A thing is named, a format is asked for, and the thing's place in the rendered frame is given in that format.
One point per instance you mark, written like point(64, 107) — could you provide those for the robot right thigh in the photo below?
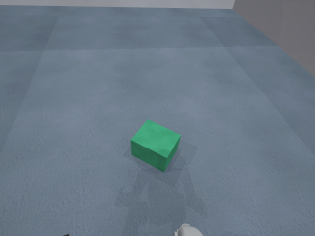
point(187, 231)

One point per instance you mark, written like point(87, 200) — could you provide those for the carton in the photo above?
point(155, 145)

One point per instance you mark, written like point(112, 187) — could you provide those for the right robot shin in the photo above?
point(185, 225)

